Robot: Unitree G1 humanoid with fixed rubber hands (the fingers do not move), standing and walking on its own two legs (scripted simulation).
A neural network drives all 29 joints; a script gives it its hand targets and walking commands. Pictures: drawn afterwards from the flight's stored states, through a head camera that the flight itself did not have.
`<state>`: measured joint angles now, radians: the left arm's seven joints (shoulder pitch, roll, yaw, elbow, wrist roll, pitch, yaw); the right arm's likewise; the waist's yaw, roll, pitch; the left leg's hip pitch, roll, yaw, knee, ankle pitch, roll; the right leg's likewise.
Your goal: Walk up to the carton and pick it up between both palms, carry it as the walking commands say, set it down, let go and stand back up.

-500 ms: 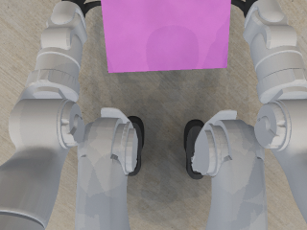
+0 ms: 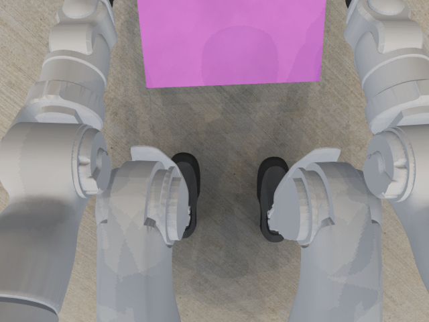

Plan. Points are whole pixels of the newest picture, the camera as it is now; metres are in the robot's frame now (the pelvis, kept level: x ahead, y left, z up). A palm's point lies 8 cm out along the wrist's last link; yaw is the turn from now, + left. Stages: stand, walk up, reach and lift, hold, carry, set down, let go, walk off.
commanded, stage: set down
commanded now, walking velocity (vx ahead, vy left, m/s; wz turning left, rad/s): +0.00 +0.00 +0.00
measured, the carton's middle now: (228, 11) +0.53 +0.02 -0.26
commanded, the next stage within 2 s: let go in 2.00 s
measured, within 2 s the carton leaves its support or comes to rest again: neither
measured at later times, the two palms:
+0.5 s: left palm out of the picture +0.53 +0.23 -0.18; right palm out of the picture +0.53 -0.19 -0.18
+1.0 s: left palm out of the picture +0.54 +0.24 -0.05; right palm out of the picture +0.55 -0.20 -0.05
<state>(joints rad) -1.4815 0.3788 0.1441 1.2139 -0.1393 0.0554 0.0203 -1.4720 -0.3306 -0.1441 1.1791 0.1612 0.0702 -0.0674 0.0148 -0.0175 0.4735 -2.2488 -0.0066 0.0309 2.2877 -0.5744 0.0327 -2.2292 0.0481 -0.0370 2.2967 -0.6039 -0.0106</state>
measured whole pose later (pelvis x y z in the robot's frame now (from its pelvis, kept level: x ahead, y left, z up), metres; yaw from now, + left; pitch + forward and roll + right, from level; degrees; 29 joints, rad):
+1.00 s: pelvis +0.00 +0.00 +0.06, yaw +0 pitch +41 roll -1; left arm -1.31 0.44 0.18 1.02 -0.19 0.13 0.03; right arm -1.28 -0.38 -0.18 0.97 0.18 0.14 -0.08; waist 0.01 -0.01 0.15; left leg -2.23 0.00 0.03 2.06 -0.54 0.04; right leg -2.21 0.03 -0.03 2.07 -0.57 -0.02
